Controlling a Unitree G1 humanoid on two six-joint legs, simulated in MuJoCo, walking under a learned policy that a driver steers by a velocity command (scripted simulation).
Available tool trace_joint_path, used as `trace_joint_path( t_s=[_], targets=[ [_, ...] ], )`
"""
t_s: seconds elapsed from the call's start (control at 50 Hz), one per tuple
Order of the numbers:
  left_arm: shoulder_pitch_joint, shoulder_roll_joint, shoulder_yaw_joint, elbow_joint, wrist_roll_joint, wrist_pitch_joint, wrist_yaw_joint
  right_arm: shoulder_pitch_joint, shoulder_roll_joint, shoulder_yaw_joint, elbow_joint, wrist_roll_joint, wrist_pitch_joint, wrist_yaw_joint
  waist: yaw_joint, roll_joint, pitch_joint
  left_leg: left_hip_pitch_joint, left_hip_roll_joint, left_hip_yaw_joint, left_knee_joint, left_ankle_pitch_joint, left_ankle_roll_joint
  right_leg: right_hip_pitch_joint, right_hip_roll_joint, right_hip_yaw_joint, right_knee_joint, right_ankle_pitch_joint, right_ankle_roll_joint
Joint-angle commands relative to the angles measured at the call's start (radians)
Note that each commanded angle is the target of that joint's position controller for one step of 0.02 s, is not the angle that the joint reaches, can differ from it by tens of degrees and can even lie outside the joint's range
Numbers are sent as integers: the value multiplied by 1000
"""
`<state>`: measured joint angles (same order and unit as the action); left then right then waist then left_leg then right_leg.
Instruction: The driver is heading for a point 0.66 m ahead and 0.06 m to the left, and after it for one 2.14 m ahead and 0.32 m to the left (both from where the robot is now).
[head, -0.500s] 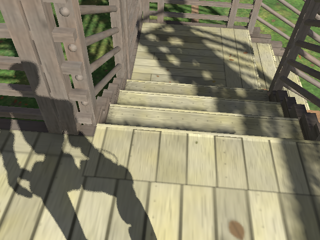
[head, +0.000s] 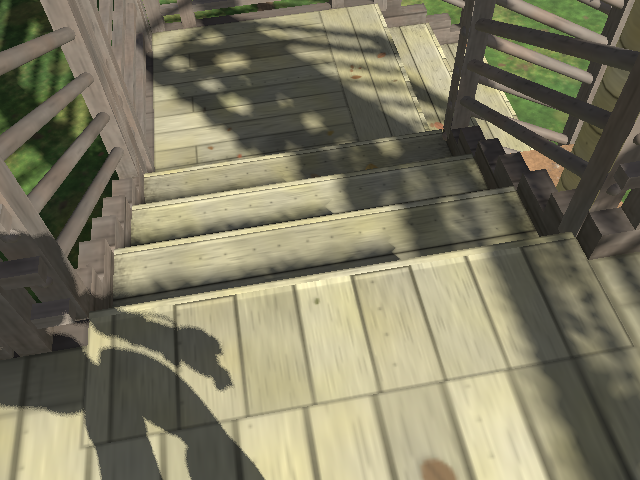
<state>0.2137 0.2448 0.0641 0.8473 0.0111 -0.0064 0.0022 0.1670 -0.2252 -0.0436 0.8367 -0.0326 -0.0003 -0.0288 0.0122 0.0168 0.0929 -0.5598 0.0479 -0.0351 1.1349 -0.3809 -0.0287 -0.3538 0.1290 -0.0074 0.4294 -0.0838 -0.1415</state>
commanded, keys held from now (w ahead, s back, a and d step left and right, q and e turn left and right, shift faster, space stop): no key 0.32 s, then w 0.50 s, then w+q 0.18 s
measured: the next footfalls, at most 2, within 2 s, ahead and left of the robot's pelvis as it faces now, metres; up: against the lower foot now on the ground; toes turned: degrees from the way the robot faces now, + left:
left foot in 0.34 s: +0.06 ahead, +0.14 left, +0.00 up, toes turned -5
right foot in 0.72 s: +0.19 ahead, -0.10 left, +0.00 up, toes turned -7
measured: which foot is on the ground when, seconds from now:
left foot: up 0.00-0.32, down 0.34-0.72, up 0.74-1.00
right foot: down 0.00-0.36, up 0.38-0.70, down 0.72-1.00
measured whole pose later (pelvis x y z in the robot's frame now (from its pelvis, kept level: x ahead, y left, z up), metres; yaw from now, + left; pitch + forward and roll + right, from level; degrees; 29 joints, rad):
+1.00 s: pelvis +0.23 -0.03 +0.01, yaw -1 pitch +0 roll -1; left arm 0.41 0.18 0.03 1.01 0.02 -0.10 0.01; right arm 0.21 -0.23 -0.07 0.95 -0.03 -0.03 0.04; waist 0.01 0.04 0.01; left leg -0.64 0.06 -0.01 0.98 -0.14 0.06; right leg 0.02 0.06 -0.11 0.22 -0.25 -0.08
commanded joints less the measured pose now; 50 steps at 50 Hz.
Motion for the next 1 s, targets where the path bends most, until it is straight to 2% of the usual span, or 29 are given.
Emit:
trace_joint_path(
  t_s=[0.02, 0.1, 0.14, 0.24, 0.28, 0.3, 0.32, 0.34, 0.36, 0.38, 0.4, 0.42, 0.46, 0.5, 0.54, 0.6, 0.64, 0.66, 0.7, 0.72, 0.74, 0.76, 0.78, 0.8, 0.82, 0.86, 0.94, 1.0],
  targets=[
    [31, 123, 27, -54, 6, -11, 2, 158, -69, -19, 1, -1, 26, -3, -29, -67, -188, 77, -3, 12, -49, 61, -6, 81, -271, 250, -158, 264, -99],
    [56, 120, 24, -45, 8, 3, 7, 79, -85, -24, -15, 4, 39, -4, 8, -107, -154, 45, 0, -2, -164, 79, -8, 113, -270, 308, -217, -79, -66],
    [64, 120, 22, -39, 12, 7, 9, 61, -83, -22, -16, 8, 40, -5, 19, -114, -137, 60, -7, -3, -230, 62, -4, 124, -276, 332, -230, -170, -64],
    [56, 112, 13, -22, 23, 15, 11, 77, -70, -14, 2, 23, 31, -13, 24, -121, -111, 194, -54, 21, -405, -39, 30, 107, -283, 353, -205, -177, -84],
    [52, 108, 8, -11, 19, 19, 14, 118, -60, -10, 20, 28, 25, -19, 9, -113, -107, 273, -70, 32, -543, -22, 51, 106, -288, 368, -178, -128, -81],
    [46, 104, 4, -6, 12, 22, 18, 156, -49, -7, 37, 29, 20, -23, -13, -100, -105, 343, -76, 40, -675, 43, 66, 89, -278, 363, -152, -103, -62],
    [61, 97, 0, 3, 4, 23, 22, 182, -52, -6, 49, 25, 11, -26, -23, -80, -102, 428, -59, 15, -811, 137, 82, 50, -259, 352, -133, -109, -23],
    [100, 49, -14, 10, -4, 17, 21, 200, -85, -7, 54, 5, -1, -26, -5, 10, -134, 508, 50, -109, -894, 71, 110, -1, -212, 310, -85, -260, 26],
    [105, 17, -22, 5, -25, 12, 17, 192, -160, -22, 48, -1, -6, -18, 8, 143, -123, 517, 192, -309, -949, -125, 187, -101, -73, 161, 35, -362, 66],
    [24, 65, -12, 0, -3, 6, 14, 165, -158, -28, 56, -2, -12, -5, -32, 180, -28, 398, 272, -392, -1026, -253, 242, -130, -33, 55, 173, -331, 69],
    [-18, 93, -3, -14, 15, 0, 5, 159, -137, -27, 63, 3, -17, -1, -33, 158, 14, 378, 268, -397, -1058, -275, 251, -153, -67, 47, 279, -301, 76],
    [-13, 99, 4, -7, 20, -4, -3, 161, -130, -27, 74, 9, -21, 0, -21, 135, 30, 397, 241, -366, -1068, -242, 240, -194, -80, 42, 338, -286, 87],
    [14, 87, 6, 19, 32, -12, -20, 184, -117, -28, 93, 16, -34, 1, -15, 111, 21, 485, 188, -286, -1046, -117, 228, -252, -105, 21, 410, -246, 106],
    [-19, 55, 1, 20, 28, -24, -28, 221, -105, -29, 114, 17, -49, 6, -32, 92, 3, 537, 160, -232, -1027, -29, 227, -271, -118, -8, 396, -223, 122],
    [-88, 34, -5, 2, 23, -30, -32, 253, -103, -31, 133, 14, -58, 9, -57, 106, 3, 546, 149, -203, -1017, 22, 230, -257, -129, -32, 332, -204, 135],
    [-156, 27, -8, -22, 17, -35, -34, 296, -119, -38, 157, 7, -67, 11, -83, 124, 6, 526, 163, -193, -997, 64, 244, -197, -134, -56, 229, -227, 129],
    [-158, 33, -6, -27, 13, -39, -32, 298, -128, -42, 163, 5, -69, 16, -76, 122, 9, 486, 174, -188, -973, 91, 248, -119, -127, -72, 168, -243, 111],
    [-135, 34, -5, -22, 10, -41, -31, 288, -133, -44, 164, 7, -69, 19, -59, 121, 7, 448, 176, -180, -953, 122, 243, -50, -119, -82, 129, -222, 100],
    [7, 39, 3, 27, 10, -52, -22, 248, -133, -45, 162, 17, -67, 22, 20, 78, -16, 314, 144, -132, -846, 183, 206, 209, -89, -94, 11, -137, 82],
    [140, 76, 19, 71, 13, -63, -10, 230, -109, -36, 155, 16, -73, 23, 77, 19, -76, 215, 99, -79, -708, 236, 176, 413, -121, -30, -15, -163, 63],
    [301, 184, 45, 94, 31, -73, 5, 197, -37, -13, 112, 28, -79, 30, 147, -184, -178, 43, -4, 40, -386, 120, 122, 616, -373, 294, -141, -415, -2],
    [372, 273, 65, 124, 17, -66, 3, 193, -41, -17, 86, 21, -79, 30, 144, -320, -171, -143, -106, 95, -154, -169, 111, 610, -542, 643, -285, -561, -97],
    [270, 188, 42, 104, 15, -58, 1, 150, -108, -36, 89, -1, -71, 32, 89, -146, -69, -175, -23, 12, -34, -121, 133, 495, -515, 582, -266, -592, -103],
    [167, 130, 25, 74, 12, -60, -6, 141, -85, -33, 93, 1, -74, 46, 45, -91, -15, -162, 11, -4, -26, -18, 138, 397, -462, 482, -274, -518, -83],
    [114, 97, 15, 60, 11, -66, -9, 146, -63, -29, 100, 6, -76, 54, 15, -79, -1, -125, 34, -1, -52, 51, 132, 340, -413, 386, -295, -408, -58],
    [106, 59, 1, 68, 8, -82, -1, 166, -49, -28, 118, -3, -60, 64, -11, -95, -11, -82, 45, 15, -76, 122, 110, 314, -357, 231, -316, -203, -23],
    [220, 49, -8, 126, 7, -101, 10, 79, -31, -27, 89, 2, -38, 70, -8, -84, 2, -171, 23, 8, -88, 214, 89, 349, -348, 73, -305, 122, -15],
    [224, 33, -19, 132, 10, -105, 12, -30, -16, -17, 43, 2, -37, 73, -6, -82, 30, -178, 5, 37, -220, 317, 83, 318, -327, -29, -302, 262, 0]
  ],
)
